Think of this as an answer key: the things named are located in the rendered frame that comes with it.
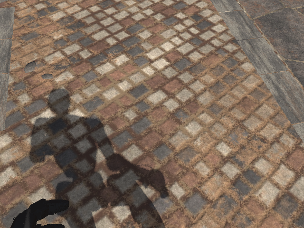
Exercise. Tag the robot left hand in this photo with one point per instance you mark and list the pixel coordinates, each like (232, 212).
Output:
(39, 210)

